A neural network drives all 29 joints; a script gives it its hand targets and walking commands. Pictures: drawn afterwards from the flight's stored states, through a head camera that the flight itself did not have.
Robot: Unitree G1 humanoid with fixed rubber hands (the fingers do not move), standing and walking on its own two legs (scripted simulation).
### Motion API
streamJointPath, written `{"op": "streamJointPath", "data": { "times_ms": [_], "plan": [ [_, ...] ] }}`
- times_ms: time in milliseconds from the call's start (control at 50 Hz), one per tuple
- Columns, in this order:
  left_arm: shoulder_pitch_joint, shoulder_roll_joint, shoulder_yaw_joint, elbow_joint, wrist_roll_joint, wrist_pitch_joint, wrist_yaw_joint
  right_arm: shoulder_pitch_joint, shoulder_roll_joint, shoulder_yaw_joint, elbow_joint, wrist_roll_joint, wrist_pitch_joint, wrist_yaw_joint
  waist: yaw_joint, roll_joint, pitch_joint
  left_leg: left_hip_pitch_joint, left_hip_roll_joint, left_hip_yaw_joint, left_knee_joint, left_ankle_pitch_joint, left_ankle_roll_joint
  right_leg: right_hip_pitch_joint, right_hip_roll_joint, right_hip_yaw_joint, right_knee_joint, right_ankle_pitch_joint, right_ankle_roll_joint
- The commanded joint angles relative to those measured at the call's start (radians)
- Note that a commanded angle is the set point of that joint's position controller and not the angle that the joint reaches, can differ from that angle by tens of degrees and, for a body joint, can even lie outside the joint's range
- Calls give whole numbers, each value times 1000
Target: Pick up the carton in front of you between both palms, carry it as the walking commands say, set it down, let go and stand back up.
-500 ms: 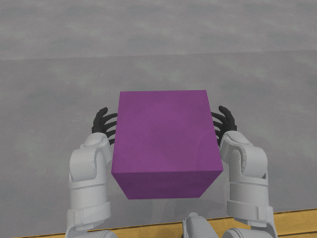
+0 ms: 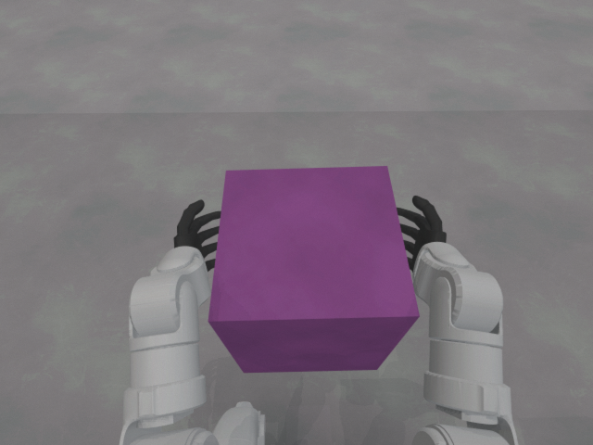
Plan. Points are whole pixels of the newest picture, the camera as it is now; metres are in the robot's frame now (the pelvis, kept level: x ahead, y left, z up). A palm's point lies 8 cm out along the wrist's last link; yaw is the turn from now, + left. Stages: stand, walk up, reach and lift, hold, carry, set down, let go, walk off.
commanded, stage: carry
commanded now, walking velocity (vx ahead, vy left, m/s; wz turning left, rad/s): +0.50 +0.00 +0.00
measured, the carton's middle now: (308, 279) +0.33 +0.01 +0.01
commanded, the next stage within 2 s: none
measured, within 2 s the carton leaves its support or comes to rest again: neither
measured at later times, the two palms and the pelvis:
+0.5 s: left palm (217, 122) +0.60 +0.17 +0.09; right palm (394, 128) +0.57 -0.13 +0.09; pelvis +0.32 +0.04 +0.01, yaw -3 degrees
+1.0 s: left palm (257, 48) +0.84 +0.12 +0.09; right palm (398, 46) +0.85 -0.18 +0.09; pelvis +0.62 -0.03 +0.01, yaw +0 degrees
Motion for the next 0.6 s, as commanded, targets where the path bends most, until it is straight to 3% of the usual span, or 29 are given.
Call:
{"op": "streamJointPath", "data": {
  "times_ms": [0, 140, 180, 200, 220, 240, 260, 280, 320, 340, 380, 460, 580],
  "plan": [
    [-596, -752, -664, -127, -214, -17, -44, -543, 748, 636, -84, 161, -26, 1, 9, -89, -373, -82, -4, 43, -115, 95, -10, 392, -255, 232, -93, 482, -65],
    [-478, -677, -633, -146, -190, 30, -23, -468, 680, 637, -139, 168, 24, -6, 32, -131, -287, 22, -76, 137, -469, 263, 16, 489, -209, 129, -42, 747, -14],
    [-438, -680, -644, -167, -190, 51, -23, -427, 673, 634, -157, 172, 46, 0, -10, -153, -320, 263, -118, 189, -566, 291, 38, 423, -207, 72, 55, 901, 26],
    [-425, -679, -652, -184, -192, 63, -24, -390, 669, 634, -160, 173, 55, 2, -38, -137, -371, 457, -135, 210, -633, 326, 38, 361, -190, 23, 177, 885, 58],
    [-427, -671, -659, -205, -191, 76, -27, -357, 673, 630, -167, 168, 66, 7, -60, -71, -437, 691, -44, 113, -619, 319, 52, 205, -172, 5, 349, 643, 90],
    [-415, -684, -675, -221, -197, 92, -30, -321, 647, 617, -169, 149, 77, 6, -59, 129, -545, 957, 234, -233, -498, 529, 141, -39, -124, 10, 572, 188, 125],
    [-374, -708, -682, -222, -211, 105, -37, -307, 653, 629, -177, 153, 85, 7, -53, 305, -597, 1121, 360, -566, -620, 396, 295, -331, 31, 65, 843, -288, 143],
    [-379, -731, -698, -259, -219, 109, -43, -275, 702, 650, -205, 181, 92, 19, -55, 211, -522, 1064, 337, -532, -660, 304, 290, -438, -31, 136, 909, -273, 120],
    [-357, -817, -730, -308, -227, 110, -63, -289, 796, 716, -290, 216, 90, 55, -49, 56, -417, 894, 286, -357, -700, 395, 219, -422, -111, 135, 809, -176, 112],
    [-328, -843, -743, -326, -223, 109, -73, -286, 846, 746, -318, 234, 90, 75, -42, 38, -393, 822, 264, -292, -735, 349, 187, -389, -139, 134, 728, -136, 117],
    [-252, -887, -779, -380, -220, 109, -90, -225, 895, 777, -370, 258, 88, 103, -39, 72, -385, 759, 232, -200, -782, 302, 152, -321, -142, 103, 615, -97, 134],
    [-64, -909, -797, -454, -210, 120, -105, -78, 880, 804, -475, 279, 110, 129, -45, 117, -334, 779, 189, -82, -806, 393, 148, -355, -133, 29, 390, -14, 164],
    [27, -803, -823, -544, -214, 179, -113, 64, 762, 797, -527, 253, 164, 140, -50, 154, -201, 768, 147, 30, -805, 490, 108, -326, -106, -52, 140, 159, 148]
  ]
}}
